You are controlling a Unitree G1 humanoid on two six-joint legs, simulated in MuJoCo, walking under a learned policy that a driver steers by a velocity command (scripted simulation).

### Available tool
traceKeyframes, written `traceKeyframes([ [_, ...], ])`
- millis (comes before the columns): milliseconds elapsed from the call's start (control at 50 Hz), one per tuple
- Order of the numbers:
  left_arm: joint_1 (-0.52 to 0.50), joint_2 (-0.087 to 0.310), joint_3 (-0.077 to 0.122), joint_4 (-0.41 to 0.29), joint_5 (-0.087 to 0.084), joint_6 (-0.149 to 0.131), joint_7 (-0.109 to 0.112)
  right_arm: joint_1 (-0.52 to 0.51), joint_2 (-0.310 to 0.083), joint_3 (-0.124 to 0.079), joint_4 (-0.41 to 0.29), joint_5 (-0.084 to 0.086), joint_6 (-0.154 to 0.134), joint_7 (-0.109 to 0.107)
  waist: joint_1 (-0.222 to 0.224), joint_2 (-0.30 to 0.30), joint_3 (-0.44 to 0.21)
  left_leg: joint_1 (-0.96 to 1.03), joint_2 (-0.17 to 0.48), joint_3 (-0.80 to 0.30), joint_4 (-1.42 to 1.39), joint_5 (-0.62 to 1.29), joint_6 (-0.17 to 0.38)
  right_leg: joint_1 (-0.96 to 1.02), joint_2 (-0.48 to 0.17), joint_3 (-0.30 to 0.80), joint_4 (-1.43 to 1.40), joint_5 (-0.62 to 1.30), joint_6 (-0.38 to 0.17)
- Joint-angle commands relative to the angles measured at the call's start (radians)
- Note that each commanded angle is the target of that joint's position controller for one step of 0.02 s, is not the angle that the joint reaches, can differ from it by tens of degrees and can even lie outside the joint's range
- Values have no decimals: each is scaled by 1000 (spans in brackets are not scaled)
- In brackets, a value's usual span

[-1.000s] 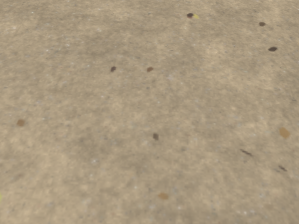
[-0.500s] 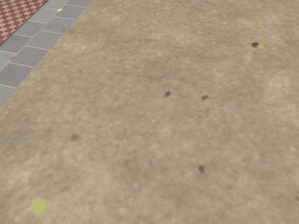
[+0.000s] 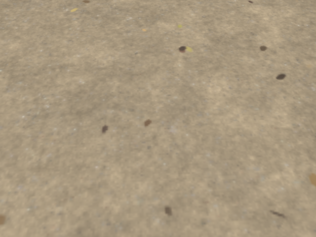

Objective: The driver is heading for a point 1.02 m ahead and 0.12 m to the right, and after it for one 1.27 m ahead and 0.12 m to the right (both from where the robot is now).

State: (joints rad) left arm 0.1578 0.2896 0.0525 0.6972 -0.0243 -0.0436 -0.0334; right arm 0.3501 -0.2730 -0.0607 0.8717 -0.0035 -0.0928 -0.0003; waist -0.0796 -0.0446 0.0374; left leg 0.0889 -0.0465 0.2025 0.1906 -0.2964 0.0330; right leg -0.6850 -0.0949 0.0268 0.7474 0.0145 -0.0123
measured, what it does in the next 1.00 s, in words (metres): walks ahead, turning right: right foot, then left foot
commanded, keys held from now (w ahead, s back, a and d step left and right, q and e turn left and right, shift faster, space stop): w+e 0.42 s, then w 0.58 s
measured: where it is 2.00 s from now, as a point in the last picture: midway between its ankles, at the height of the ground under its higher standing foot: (191, 130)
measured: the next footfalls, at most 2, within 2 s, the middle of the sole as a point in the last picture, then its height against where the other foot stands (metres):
right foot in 0.14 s outside the picture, level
left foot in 0.64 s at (145, 213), level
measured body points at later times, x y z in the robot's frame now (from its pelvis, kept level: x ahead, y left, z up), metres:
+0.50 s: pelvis +0.29 -0.04 +0.01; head +0.32 -0.06 +0.45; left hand +0.44 +0.22 -0.09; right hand +0.42 -0.34 -0.08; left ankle +0.52 +0.10 -0.68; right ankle +0.22 -0.10 -0.74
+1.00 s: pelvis +0.57 -0.07 +0.01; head +0.60 -0.07 +0.46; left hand +0.84 +0.08 -0.08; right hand +0.48 -0.33 -0.11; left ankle +0.54 +0.04 -0.74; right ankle +0.67 -0.28 -0.69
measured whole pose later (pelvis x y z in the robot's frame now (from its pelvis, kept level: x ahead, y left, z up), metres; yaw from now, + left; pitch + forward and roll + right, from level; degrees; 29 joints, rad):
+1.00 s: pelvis +0.57 -0.07 +0.01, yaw -21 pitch +1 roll +1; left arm 0.12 0.28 0.04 0.67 -0.01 -0.07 -0.01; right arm 0.38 -0.27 -0.04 0.82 0.01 -0.08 0.01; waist -0.09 -0.04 0.03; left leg -0.04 -0.06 0.02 0.23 -0.22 0.05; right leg -0.64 -0.09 0.05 0.67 -0.01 0.01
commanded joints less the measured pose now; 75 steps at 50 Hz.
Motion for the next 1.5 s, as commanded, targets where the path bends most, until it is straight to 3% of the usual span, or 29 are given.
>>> traceKeyframes([
  [20, -145, 17, -8, -131, -2, -18, -27, -9, -173, -38, -51, 13, 1, -10, -6, 67, 94, -39, 304, -44, -43, 528, 110, -21, 13, -59, -100, 20, -29],
  [100, -65, 88, 27, -155, -4, -7, -40, -15, -231, -52, -64, 16, 38, -27, 90, 139, -31, 65, 317, 5, 224, 1109, 77, 167, 129, -147, -112, -148, -109],
  [140, 205, 181, 81, -99, -6, 7, -18, -42, -235, -49, -83, 22, 46, -35, 247, 115, -174, -113, 276, 20, 612, 1036, 36, 580, 174, -112, -191, -122, -178],
  [160, 283, 253, 95, -76, -8, 22, 7, 16, -133, -17, -105, -17, 33, -29, 216, -89, -258, -400, 188, 5, 934, 259, 2, 879, -21, 183, -173, -71, -234],
  [180, 235, 301, 95, -118, 2, 5, 3, 77, -71, 11, -160, -5, -3, -8, 130, -214, -417, -755, -17, -193, 1250, -330, -36, 1133, -246, 799, -344, -306, -458],
  [200, 244, 209, 74, -121, 7, -7, -3, -65, -183, -14, -179, 28, -35, 8, 212, -45, -385, -854, 41, -334, 1269, -254, -20, 1091, -230, 769, -445, -379, -397],
  [220, 202, 183, 64, -111, 10, -18, -3, -132, -184, -13, -214, 52, -49, 14, 184, -8, -220, -883, 78, -316, 1193, -155, -3, 942, -195, 623, -469, -335, -351],
  [240, 136, 166, 58, -115, 8, -26, -4, -133, -162, -9, -206, 35, -52, 6, 125, 92, -124, -840, 122, -308, 1100, -89, -8, 779, -147, 512, -476, -210, -319],
  [300, 47, 132, 47, -135, 23, -33, 4, -78, -165, -19, -190, -3, -21, -1, 48, 42, -72, -692, 169, -301, 967, -17, -52, 548, -72, 363, -520, 28, -304],
  [360, 80, 156, 52, -107, 14, -35, 22, -129, -125, -8, -210, -18, 0, -7, 57, 29, -43, -688, 160, -265, 833, 72, -105, 444, -34, 266, -534, 119, -298],
  [440, 129, 166, 53, -77, 6, -19, 41, -287, -85, 11, -247, -11, -6, -1, 122, -15, -30, -635, 107, -248, 508, 338, -121, 414, 34, 196, -505, -1, -227],
  [520, 204, 159, 48, -31, 1, -15, 42, -373, -101, 10, -267, 7, -26, 24, 170, -41, -26, -592, 84, -253, 363, 414, -94, 494, -20, 252, -460, -89, -208],
  [620, 189, 143, 43, -11, 8, -3, 41, -226, -165, -27, -243, 5, -41, 25, 72, -81, -64, -413, 55, -220, 254, 244, 10, 611, -43, 306, -270, 134, -157],
  [640, 187, 102, 25, -23, 18, -4, 39, -94, -205, -41, -227, -7, -45, 19, 11, -38, -189, -191, 147, -300, 286, 273, 69, 543, 10, 255, -63, 120, -123],
  [660, 307, 42, 4, -33, 11, -14, 39, 35, -295, -65, -205, -22, -41, 16, 19, 183, -355, 185, 360, -651, 283, 185, 220, 235, 145, 147, 290, -166, -45],
  [680, 332, 62, 1, -30, -6, -23, 41, 101, -255, -63, -163, 5, -30, 31, 8, 343, -379, 270, 451, -981, 119, -109, 286, 10, 191, 137, 482, -590, -14],
  [700, 230, 150, 23, -37, -19, -24, 41, 54, -180, -40, -170, 20, -26, 31, -13, 209, -218, 161, 425, -917, 83, -268, 239, -87, 133, 167, 554, -540, -20],
  [740, 88, 141, 21, -73, 5, -27, 38, -51, -129, -18, -183, 4, -11, 27, 19, 101, -40, -85, 339, -680, 45, -117, 196, -80, 52, 91, 484, -402, -20],
  [820, 122, 75, 14, -54, 15, -21, 32, -80, -113, -9, -170, 2, -20, 23, 74, 150, -29, -224, 255, -484, -23, 165, 193, 35, -5, 50, 330, -292, 1],
  [940, -57, 29, -7, -96, 20, -37, 23, -21, -165, -20, -123, 17, -7, 11, 21, 117, -1, -206, 221, -324, -54, 338, 175, 46, 2, 6, -33, -17, 31],
  [1060, -210, 43, -2, -148, 6, -58, -7, 81, -181, -23, -65, 30, 24, 3, -10, 116, 35, -103, 274, -360, 12, 370, 154, 92, 50, 3, -223, -1, 4],
  [1140, 31, 137, 46, -86, 16, -69, 2, 44, -196, -27, -71, 26, 39, -7, 144, 120, -119, -142, 221, -340, 300, 616, 92, 500, 82, -20, -305, -50, -65],
  [1160, 209, 206, 66, -62, 35, -66, 16, 26, -137, -3, -105, 4, 34, -6, 220, 43, -279, -332, 160, -303, 581, 407, 52, 807, -85, 136, -246, -15, -128],
  [1180, 265, 270, 80, -41, 41, -53, 16, 172, -19, 31, -120, 14, 19, -4, 162, -229, -428, -710, 13, -242, 924, -219, -13, 1134, -331, 552, -307, -186, -270],
  [1200, 275, 175, 58, -43, 33, -48, 16, 131, -118, 8, -104, 38, 11, -4, 200, -164, -403, -807, 45, -345, 1053, -288, -16, 1077, -321, 646, -393, -342, -259],
  [1220, 219, 134, 43, -37, 25, -48, 20, 38, -169, -12, -131, 54, 11, -4, 196, -113, -245, -863, 85, -334, 1083, -205, -15, 955, -288, 494, -421, -338, -219],
  [1260, 106, 83, 27, -30, 30, -52, 17, -34, -149, -16, -146, 33, 19, -7, 139, -48, -103, -809, 147, -307, 1015, -70, -24, 718, -211, 299, -488, -194, -192],
  [1340, 30, 76, 34, 0, 35, -81, 16, -11, -82, -15, -149, 34, 66, -3, 65, -49, -28, -717, 186, -306, 947, 26, -45, 533, -178, 98, -601, -47, -194],
  [1500, 42, 156, 58, 49, 24, -46, 54, -200, -52, -6, -241, 13, 63, 42, 107, -12, -10, -625, 132, -194, 506, 343, -46, 571, -141, -182, -523, 346, -149],
])
Keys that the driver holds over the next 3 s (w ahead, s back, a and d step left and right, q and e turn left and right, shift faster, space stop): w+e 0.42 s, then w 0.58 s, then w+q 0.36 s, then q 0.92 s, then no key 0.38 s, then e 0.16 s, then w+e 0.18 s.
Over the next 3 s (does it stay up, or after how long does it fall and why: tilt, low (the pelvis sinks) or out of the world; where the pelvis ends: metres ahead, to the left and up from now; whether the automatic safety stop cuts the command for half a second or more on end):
stays up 0.94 -0.19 -0.01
